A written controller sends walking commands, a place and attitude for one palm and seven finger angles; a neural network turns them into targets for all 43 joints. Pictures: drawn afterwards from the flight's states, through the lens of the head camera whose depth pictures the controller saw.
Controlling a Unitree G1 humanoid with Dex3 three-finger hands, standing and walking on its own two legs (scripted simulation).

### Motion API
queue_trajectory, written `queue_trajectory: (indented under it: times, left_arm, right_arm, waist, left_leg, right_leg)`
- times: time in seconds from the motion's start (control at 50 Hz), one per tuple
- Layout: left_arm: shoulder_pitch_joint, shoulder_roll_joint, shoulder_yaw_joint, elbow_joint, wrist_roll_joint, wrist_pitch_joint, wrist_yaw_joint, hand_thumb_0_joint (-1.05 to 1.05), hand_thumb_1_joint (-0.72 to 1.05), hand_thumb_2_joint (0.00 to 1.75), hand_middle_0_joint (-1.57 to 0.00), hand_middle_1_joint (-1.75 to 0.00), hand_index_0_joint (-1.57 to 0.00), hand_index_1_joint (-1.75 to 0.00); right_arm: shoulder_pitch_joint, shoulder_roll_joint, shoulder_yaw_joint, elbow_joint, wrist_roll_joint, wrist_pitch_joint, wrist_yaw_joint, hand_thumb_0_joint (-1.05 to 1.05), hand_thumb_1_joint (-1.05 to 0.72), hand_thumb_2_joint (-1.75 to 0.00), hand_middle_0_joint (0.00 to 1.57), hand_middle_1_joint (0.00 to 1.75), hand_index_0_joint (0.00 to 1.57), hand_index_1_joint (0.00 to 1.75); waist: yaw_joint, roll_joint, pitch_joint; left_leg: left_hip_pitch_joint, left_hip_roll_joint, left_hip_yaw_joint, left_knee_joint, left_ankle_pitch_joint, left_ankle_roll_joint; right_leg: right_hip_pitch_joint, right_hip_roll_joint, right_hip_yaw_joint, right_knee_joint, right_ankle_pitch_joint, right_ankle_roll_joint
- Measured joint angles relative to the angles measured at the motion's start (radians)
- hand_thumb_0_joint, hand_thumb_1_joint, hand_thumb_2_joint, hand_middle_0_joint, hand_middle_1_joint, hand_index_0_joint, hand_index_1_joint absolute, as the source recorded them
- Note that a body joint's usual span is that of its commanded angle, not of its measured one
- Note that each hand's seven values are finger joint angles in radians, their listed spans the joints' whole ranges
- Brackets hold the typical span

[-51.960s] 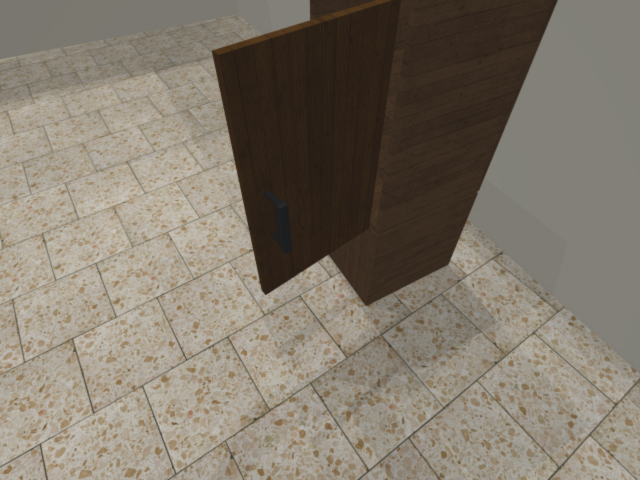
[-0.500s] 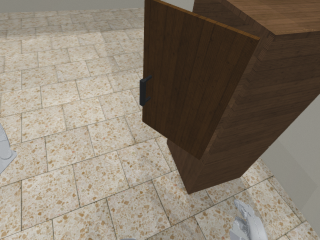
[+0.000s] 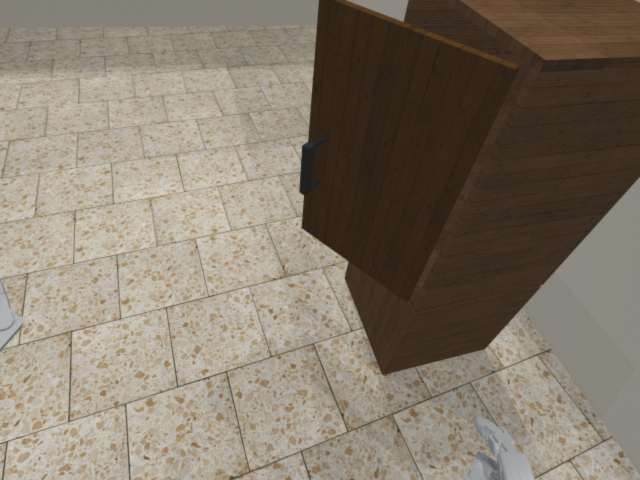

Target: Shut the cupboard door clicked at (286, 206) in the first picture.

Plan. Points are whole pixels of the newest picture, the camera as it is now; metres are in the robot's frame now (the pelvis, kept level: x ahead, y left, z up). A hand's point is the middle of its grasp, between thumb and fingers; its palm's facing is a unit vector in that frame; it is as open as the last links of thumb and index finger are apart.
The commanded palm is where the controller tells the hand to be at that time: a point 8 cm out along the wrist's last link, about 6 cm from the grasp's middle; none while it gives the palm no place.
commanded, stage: step back with the hand held close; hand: left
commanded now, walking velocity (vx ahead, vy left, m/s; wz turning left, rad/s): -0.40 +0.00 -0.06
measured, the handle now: (312, 166) +0.77 +0.08 -0.08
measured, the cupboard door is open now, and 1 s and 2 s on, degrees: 34 34 34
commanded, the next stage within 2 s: stop stepping back and stand still in 0.02 s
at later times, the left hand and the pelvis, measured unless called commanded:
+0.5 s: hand out of the picture +0.08 +0.31 +0.18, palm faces +0.51 -0.80 -0.32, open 7.4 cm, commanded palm +0.02 +0.33 +0.19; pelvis -0.12 +0.03 +0.02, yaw -1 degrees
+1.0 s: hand out of the picture +0.08 +0.31 +0.18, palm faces +0.41 -0.83 -0.39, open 7.4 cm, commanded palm +0.02 +0.34 +0.19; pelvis -0.14 +0.06 +0.01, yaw -4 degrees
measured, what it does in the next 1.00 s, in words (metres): walks backwards: left foot, then right foot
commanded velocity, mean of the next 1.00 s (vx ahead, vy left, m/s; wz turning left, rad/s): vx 0.08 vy -0.04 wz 0.00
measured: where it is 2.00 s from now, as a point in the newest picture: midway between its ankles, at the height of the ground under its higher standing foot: outside the picture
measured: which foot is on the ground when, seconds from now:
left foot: down 0.00-0.06, up 0.08-0.24, down 0.26-1.00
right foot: down 0.00-0.30, up 0.32-0.50, down 0.52-1.00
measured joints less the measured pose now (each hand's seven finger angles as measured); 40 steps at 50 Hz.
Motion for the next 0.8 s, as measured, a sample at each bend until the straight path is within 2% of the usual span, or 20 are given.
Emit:
queue_trajectory:
  times: [0.04, 0.08, 0.14, 0.18, 0.2, 0.24, 0.26, 0.3, 0.34, 0.42, 0.48, 0.54, 0.56, 0.58, 0.64, 0.72, 0.78, 0.8]
  left_arm:
    - [-0.041, -0.023, -0.022, 0.006, -0.004, -0.003, 0.001, 0.02, 0.89, 0.90, -0.21, -0.30, -0.21, -0.30]
    - [-0.064, -0.032, -0.060, 0.011, -0.005, 0.004, -0.001, 0.02, 0.89, 0.90, -0.21, -0.30, -0.21, -0.30]
    - [-0.031, -0.001, -0.103, 0.002, 0.002, 0.013, -0.013, 0.02, 0.89, 0.90, -0.21, -0.30, -0.21, -0.30]
    - [0.019, 0.038, -0.099, -0.005, 0.008, 0.018, -0.016, 0.02, 0.89, 0.90, -0.21, -0.30, -0.21, -0.30]
    - [0.045, 0.056, -0.090, -0.007, 0.008, 0.022, -0.014, 0.01, 0.89, 0.90, -0.22, -0.30, -0.21, -0.30]
    - [0.081, 0.078, -0.073, -0.010, 0.000, 0.036, -0.005, 0.01, 0.89, 0.90, -0.22, -0.30, -0.22, -0.30]
    - [0.083, 0.086, -0.067, -0.007, -0.004, 0.043, -0.002, 0.01, 0.88, 0.90, -0.22, -0.31, -0.22, -0.30]
    - [0.077, 0.090, -0.054, 0.010, -0.009, 0.058, 0.004, 0.01, 0.88, 0.90, -0.22, -0.31, -0.22, -0.30]
    - [0.076, 0.068, -0.043, 0.028, -0.007, 0.068, 0.011, 0.01, 0.88, 0.90, -0.22, -0.31, -0.22, -0.30]
    - [0.025, -0.008, -0.057, 0.059, 0.013, 0.075, 0.023, 0.02, 0.89, 0.90, -0.22, -0.30, -0.21, -0.30]
    - [-0.007, -0.040, -0.073, 0.066, 0.017, 0.077, 0.027, 0.02, 0.89, 0.90, -0.21, -0.30, -0.21, -0.30]
    - [-0.017, -0.032, -0.072, 0.062, 0.008, 0.071, 0.027, 0.02, 0.89, 0.90, -0.21, -0.30, -0.21, -0.30]
    - [-0.021, -0.033, -0.075, 0.072, 0.006, 0.069, 0.024, 0.02, 0.89, 0.90, -0.21, -0.30, -0.21, -0.30]
    - [-0.023, -0.035, -0.083, 0.083, 0.001, 0.071, 0.021, 0.02, 0.89, 0.90, -0.21, -0.30, -0.21, -0.30]
    - [0.005, -0.017, -0.107, 0.083, -0.013, 0.088, 0.009, 0.02, 0.89, 0.90, -0.21, -0.30, -0.21, -0.30]
    - [0.051, 0.002, -0.119, 0.056, -0.010, 0.086, 0.012, 0.02, 0.89, 0.90, -0.21, -0.30, -0.21, -0.30]
    - [0.017, 0.000, -0.116, 0.062, -0.002, 0.071, 0.021, 0.02, 0.89, 0.90, -0.22, -0.30, -0.21, -0.30]
    - [-0.001, -0.002, -0.112, 0.065, 0.000, 0.067, 0.024, 0.02, 0.89, 0.90, -0.22, -0.30, -0.21, -0.30]
  right_arm:
    - [-0.041, 0.010, 0.010, 0.014, -0.001, -0.008, 0.009, 0.02, -0.90, -0.90, 0.21, 0.30, 0.20, 0.30]
    - [-0.070, 0.018, 0.014, 0.020, 0.005, 0.001, 0.017, 0.02, -0.90, -0.90, 0.21, 0.30, 0.20, 0.30]
    - [-0.069, 0.027, 0.016, 0.008, 0.012, 0.034, 0.019, 0.02, -0.90, -0.90, 0.21, 0.30, 0.20, 0.30]
    - [-0.059, 0.026, 0.017, -0.007, 0.010, 0.062, 0.015, 0.02, -0.90, -0.90, 0.21, 0.30, 0.20, 0.30]
    - [-0.051, 0.022, 0.019, -0.020, 0.011, 0.073, 0.012, 0.02, -0.90, -0.90, 0.21, 0.30, 0.20, 0.30]
    - [-0.028, -0.003, 0.022, -0.048, 0.015, 0.082, 0.003, 0.02, -0.90, -0.90, 0.21, 0.30, 0.20, 0.30]
    - [-0.019, -0.014, 0.018, -0.051, 0.018, 0.078, -0.003, 0.02, -0.90, -0.90, 0.21, 0.30, 0.20, 0.30]
    - [-0.004, -0.022, 0.016, -0.037, 0.024, 0.073, -0.016, 0.02, -0.90, -0.90, 0.21, 0.30, 0.20, 0.30]
    - [0.025, -0.029, 0.021, -0.031, 0.021, 0.057, -0.024, 0.02, -0.90, -0.90, 0.21, 0.30, 0.20, 0.30]
    - [0.091, -0.028, 0.026, -0.014, 0.018, 0.013, -0.025, 0.02, -0.91, -0.90, 0.20, 0.30, 0.20, 0.30]
    - [0.099, -0.015, 0.040, -0.006, 0.014, -0.004, -0.014, 0.02, -0.90, -0.90, 0.20, 0.30, 0.20, 0.30]
    - [0.063, 0.001, 0.055, -0.012, 0.008, -0.011, -0.001, 0.02, -0.90, -0.90, 0.21, 0.30, 0.20, 0.30]
    - [0.042, 0.003, 0.056, -0.007, 0.005, -0.009, 0.003, 0.02, -0.90, -0.90, 0.21, 0.30, 0.20, 0.30]
    - [0.024, 0.004, 0.056, -0.004, 0.003, -0.003, 0.006, 0.02, -0.90, -0.90, 0.21, 0.30, 0.20, 0.30]
    - [0.014, 0.010, 0.050, -0.004, 0.005, 0.023, 0.016, 0.02, -0.90, -0.90, 0.21, 0.30, 0.20, 0.30]
    - [0.051, -0.005, 0.040, 0.013, 0.010, 0.049, 0.016, 0.02, -0.90, -0.90, 0.21, 0.30, 0.20, 0.30]
    - [0.083, -0.035, 0.028, 0.026, 0.012, 0.049, 0.006, 0.02, -0.90, -0.90, 0.21, 0.30, 0.20, 0.30]
    - [0.087, -0.047, 0.022, 0.028, 0.012, 0.047, 0.001, 0.02, -0.90, -0.90, 0.21, 0.30, 0.20, 0.30]
  waist:
    - [0.008, 0.006, 0.027]
    - [-0.003, 0.018, 0.042]
    - [-0.034, 0.004, 0.006]
    - [-0.052, -0.017, -0.024]
    - [-0.059, -0.024, -0.033]
    - [-0.070, -0.014, -0.041]
    - [-0.075, -0.009, -0.038]
    - [-0.063, -0.032, -0.023]
    - [-0.054, -0.032, -0.027]
    - [-0.045, -0.010, -0.057]
    - [-0.039, -0.014, -0.067]
    - [-0.034, -0.036, -0.053]
    - [-0.035, -0.026, -0.043]
    - [-0.043, -0.008, -0.030]
    - [-0.052, 0.015, -0.023]
    - [-0.038, 0.007, -0.050]
    - [-0.034, 0.004, -0.050]
    - [-0.038, 0.008, -0.044]
  left_leg:
    - [-0.015, 0.014, 0.011, -0.015, 0.031, -0.008]
    - [-0.013, 0.022, 0.013, -0.041, 0.068, -0.014]
    - [-0.021, -0.020, 0.007, 0.065, -0.097, -0.026]
    - [-0.008, -0.053, 0.007, 0.134, -0.164, -0.030]
    - [0.018, -0.060, 0.010, 0.120, -0.168, -0.028]
    - [0.103, -0.054, 0.010, -0.006, -0.110, -0.017]
    - [0.125, -0.053, 0.006, -0.053, -0.074, 0.002]
    - [0.143, -0.070, 0.017, -0.073, -0.040, 0.035]
    - [0.164, -0.070, 0.022, -0.098, -0.022, 0.048]
    - [0.184, -0.053, 0.014, -0.149, -0.012, 0.045]
    - [0.172, -0.051, 0.027, -0.182, 0.015, 0.038]
    - [0.132, -0.062, 0.067, -0.187, 0.084, 0.037]
    - [0.117, -0.055, 0.074, -0.177, 0.094, 0.039]
    - [0.112, -0.046, 0.071, -0.172, 0.097, 0.037]
    - [0.086, -0.033, 0.063, -0.106, -0.002, 0.020]
    - [0.063, -0.033, 0.045, 0.064, -0.105, 0.002]
    - [0.115, -0.022, 0.056, 0.007, -0.100, 0.006]
    - [0.130, -0.021, 0.058, -0.021, -0.064, 0.016]
  right_leg:
    - [-0.001, 0.010, 0.009, -0.051, -0.003, -0.031]
    - [-0.013, 0.017, 0.010, -0.064, 0.044, -0.034]
    - [-0.033, -0.002, 0.019, -0.085, 0.078, -0.027]
    - [-0.049, -0.021, 0.034, -0.100, 0.101, -0.024]
    - [-0.055, -0.027, 0.040, -0.105, 0.111, -0.020]
    - [-0.065, -0.026, 0.036, -0.102, 0.123, -0.008]
    - [-0.070, -0.028, 0.027, -0.096, 0.125, 0.000]
    - [-0.053, -0.046, 0.035, -0.105, 0.130, 0.010]
    - [-0.032, -0.048, 0.025, -0.090, 0.098, 0.013]
    - [0.047, -0.030, -0.015, -0.045, 0.063, 0.017]
    - [0.121, -0.028, -0.041, -0.104, 0.047, 0.004]
    - [0.172, -0.044, -0.040, -0.193, 0.012, -0.023]
    - [0.165, -0.039, -0.037, -0.205, 0.001, -0.047]
    - [0.160, -0.030, -0.039, -0.204, 0.014, -0.051]
    - [0.150, -0.017, -0.039, -0.190, 0.044, -0.046]
    - [0.157, -0.017, -0.024, -0.166, 0.026, -0.053]
    - [0.163, -0.029, -0.037, -0.127, -0.006, -0.038]
    - [0.159, -0.033, -0.046, -0.100, -0.024, -0.030]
